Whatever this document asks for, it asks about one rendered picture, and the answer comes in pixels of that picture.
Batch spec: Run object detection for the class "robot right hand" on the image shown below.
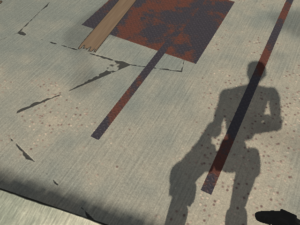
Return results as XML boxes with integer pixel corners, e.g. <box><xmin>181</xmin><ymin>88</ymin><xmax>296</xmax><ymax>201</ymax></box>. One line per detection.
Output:
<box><xmin>255</xmin><ymin>209</ymin><xmax>300</xmax><ymax>225</ymax></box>

